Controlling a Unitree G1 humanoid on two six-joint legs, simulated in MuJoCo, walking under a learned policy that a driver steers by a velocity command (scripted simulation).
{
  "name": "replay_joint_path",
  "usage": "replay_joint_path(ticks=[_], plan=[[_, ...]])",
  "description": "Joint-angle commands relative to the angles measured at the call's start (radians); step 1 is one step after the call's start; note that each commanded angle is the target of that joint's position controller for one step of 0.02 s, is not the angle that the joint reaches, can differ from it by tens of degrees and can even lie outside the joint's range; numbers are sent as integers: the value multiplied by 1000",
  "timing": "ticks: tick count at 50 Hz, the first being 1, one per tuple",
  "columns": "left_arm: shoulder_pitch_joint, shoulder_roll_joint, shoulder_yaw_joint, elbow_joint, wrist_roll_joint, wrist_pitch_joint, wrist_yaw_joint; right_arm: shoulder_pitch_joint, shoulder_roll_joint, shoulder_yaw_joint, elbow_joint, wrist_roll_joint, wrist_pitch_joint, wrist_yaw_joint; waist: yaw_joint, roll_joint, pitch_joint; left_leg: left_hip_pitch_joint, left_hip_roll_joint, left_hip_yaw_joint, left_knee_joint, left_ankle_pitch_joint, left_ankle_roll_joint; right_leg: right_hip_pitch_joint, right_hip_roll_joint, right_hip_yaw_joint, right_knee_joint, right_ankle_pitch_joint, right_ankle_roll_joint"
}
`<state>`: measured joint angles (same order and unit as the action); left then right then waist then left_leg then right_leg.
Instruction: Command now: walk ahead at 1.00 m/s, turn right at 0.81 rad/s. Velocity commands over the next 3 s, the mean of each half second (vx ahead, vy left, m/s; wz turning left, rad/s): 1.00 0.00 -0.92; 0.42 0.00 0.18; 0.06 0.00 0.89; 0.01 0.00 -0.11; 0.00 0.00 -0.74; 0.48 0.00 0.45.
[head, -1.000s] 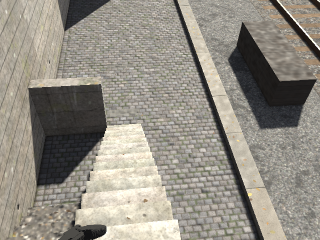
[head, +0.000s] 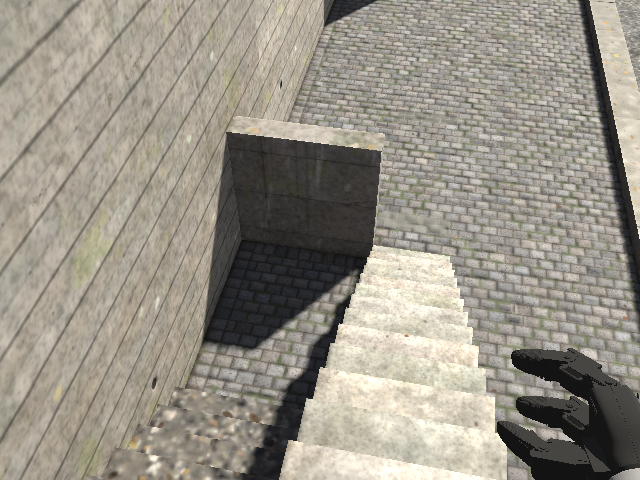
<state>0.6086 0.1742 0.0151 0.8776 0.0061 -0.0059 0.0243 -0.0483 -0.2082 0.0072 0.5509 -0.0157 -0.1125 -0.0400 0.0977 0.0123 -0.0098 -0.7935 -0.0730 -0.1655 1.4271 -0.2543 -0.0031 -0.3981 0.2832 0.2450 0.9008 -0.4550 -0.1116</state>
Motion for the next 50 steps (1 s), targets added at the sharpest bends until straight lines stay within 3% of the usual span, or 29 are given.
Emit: replay_joint_path(ticks=[1, 3, 4, 5, 7, 8, 10, 11, 12, 14, 15, 16, 18, 20, 25, 28, 31, 32, 34, 35, 36, 37, 39, 41, 42, 44, 45, 48, 50], plan=[[-303, 104, 4, -194, -1, -24, 54, 173, -97, -34, -27, 29, 12, 25, -199, -29, -103, 298, 20, -60, -159, 472, -28, -304, -244, 540, 0, 539, -201], [-271, 130, 14, -212, -48, -20, 53, -37, -108, -38, -114, -11, 3, 24, -95, -8, -62, 103, 19, -94, -335, 257, -34, -115, -202, 531, 89, 516, -168], [-236, 73, 3, -201, -77, 8, 82, -31, -96, -22, -149, -38, 3, 25, -73, 130, 29, 368, -35, 31, -774, 544, -46, -312, -11, 310, 125, 234, -66], [-125, 50, 5, -138, -52, 20, 79, -80, -7, -7, -177, -41, 20, 41, 27, 39, -66, 557, -63, 85, -894, 680, -90, -270, 31, 299, 66, 60, -53], [-227, 39, 6, -167, -39, 74, 90, -26, -12, -20, -203, 8, 15, 72, 8, -110, -5, 592, 24, -1, -1047, 688, -91, -208, 14, 398, 157, 120, -82], [-270, -5, -6, -188, -50, 88, 95, 70, -8, -25, -162, 35, -1, 79, -24, -84, 23, 668, 81, 11, -1202, 797, -74, -218, 33, 380, 290, 157, -60], [-334, 9, -8, -222, -37, 101, 50, 450, -3, -33, -15, 11, -24, 86, -150, 15, -106, 1216, 247, -9, -1219, 1043, -49, -505, 79, 164, 803, -219, 22], [-287, 0, -19, -301, -29, 66, -1, 430, -87, -22, -35, -10, -48, 97, -97, 257, -296, 1604, 478, -177, -670, 1472, 119, -789, 22, 225, 1129, -471, 58], [-244, 64, -18, -322, -51, 13, -44, 420, -173, -48, -23, 24, -48, 93, -88, 262, -387, 1646, 573, -250, -608, 1447, 213, -919, -95, 232, 1230, -399, 60], [-373, 145, -7, -327, -57, -28, -58, 435, -183, -77, -19, -1, -59, 98, -116, -6, -312, 1337, 548, -225, -685, 867, 234, -922, -236, 136, 1066, -137, 62], [-431, 146, -4, -353, -82, -28, -36, 415, -247, -92, 7, -5, -56, 100, -99, 11, -224, 1085, 609, -390, -805, 494, 297, -927, -282, 65, 1039, -18, 107], [-497, 129, -7, -372, -88, -9, -19, 409, -222, -82, 27, 1, -47, 98, -90, -74, -92, 832, 571, -345, -879, 311, 272, -916, -317, 36, 1026, 49, 121], [-488, 90, -21, -373, -46, 60, 2, 347, -93, -21, 49, -16, -34, 94, -35, -106, 105, 373, 400, -149, -915, 159, 217, -688, -290, -37, 775, 316, 130], [-400, 41, -25, -338, -20, 70, 10, 376, -101, -10, 122, 16, -20, 97, -26, -20, 64, 358, 378, -75, -898, 208, 186, -611, -321, -57, 693, 448, 115], [-662, 97, 19, -402, -61, 32, -44, 584, -127, -18, 204, -31, -25, 79, -187, 134, 100, 788, 391, -6, -760, -15, 35, -953, -316, -22, 375, 717, 29], [-539, 109, 33, -294, -44, -14, -108, 629, -102, 6, 275, -12, -6, 37, -148, 109, 152, 496, 336, 146, -750, 54, 32, -448, -260, -108, -14, 996, 11], [-540, 112, 39, -243, -31, -10, -112, 587, -162, -18, 313, 42, 28, 36, -157, 190, 171, 282, 291, 268, -671, 57, 1, 1, -220, -235, -183, 1018, 26], [-429, 119, 46, -179, -18, -2, -94, 512, -217, -38, 309, 49, 39, 27, -84, 243, 123, 301, 290, 229, -544, 4, -14, 101, -254, -202, -184, 1047, 37], [62, 214, 97, 38, -4, 8, -66, 381, -267, -69, 318, 60, 44, 29, 178, 147, -34, 253, 222, 225, 5, 228, -69, 560, -264, -306, -336, 1223, 54], [155, 210, 97, 85, 18, -3, -54, 366, -227, -77, 340, 69, 50, -4, 216, -42, 61, 161, 100, 174, 349, -231, -94, 613, -360, -200, -614, 1218, 9], [120, 216, 76, 87, 49, -34, -55, 391, -186, -79, 342, 68, 38, -28, 199, -196, 113, 123, -32, 70, 759, -730, -99, 556, -467, -123, -623, 1481, -37], [41, 215, 30, 29, 93, -51, -51, 744, -43, -54, 380, 98, 30, 13, -23, -313, -126, -99, -61, -216, 715, -692, -81, 861, -682, -29, -174, 2102, -134], [1, 102, 6, 32, 38, -78, -83, 708, -111, -79, 335, 137, 65, 14, -44, -142, -173, -122, 12, -179, 416, -396, -42, 670, -700, -31, -283, 1594, -116], [-298, 136, 5, -24, 1, -88, -74, 539, -111, -78, 218, 115, 148, -48, -153, -191, -83, -92, 102, -65, 308, -118, -37, 193, -787, 47, -475, 913, -179], [-348, 65, -27, -44, 10, -97, -65, 471, -142, -87, 183, 66, 181, -41, -161, -147, -4, -6, 111, -55, 187, -36, -55, 31, -720, -56, -477, 955, -156], [-401, 121, -30, -50, 57, -75, -28, 430, -58, -62, 137, 27, 228, -32, -216, -135, -39, 86, 134, 16, 38, 17, -85, -48, -694, -120, -458, 924, -153], [-386, 138, -30, -61, 60, -71, -5, 447, -65, -63, 146, 29, 228, -32, -194, -143, -92, 84, 126, 19, 126, 109, -91, 3, -713, -114, -415, 950, -141], [-292, 127, -14, -88, -6, -43, 42, 261, -121, -81, 40, 54, 247, -17, -98, -158, -19, -190, 142, -91, 97, 166, -62, 226, -739, -137, -409, 592, -68], [-282, 136, -5, -119, 4, -19, 53, 165, -141, -94, -12, 51, 257, -1, -74, -122, 34, -230, 143, -50, 89, 170, -59, 228, -749, -183, -402, 425, -37]])
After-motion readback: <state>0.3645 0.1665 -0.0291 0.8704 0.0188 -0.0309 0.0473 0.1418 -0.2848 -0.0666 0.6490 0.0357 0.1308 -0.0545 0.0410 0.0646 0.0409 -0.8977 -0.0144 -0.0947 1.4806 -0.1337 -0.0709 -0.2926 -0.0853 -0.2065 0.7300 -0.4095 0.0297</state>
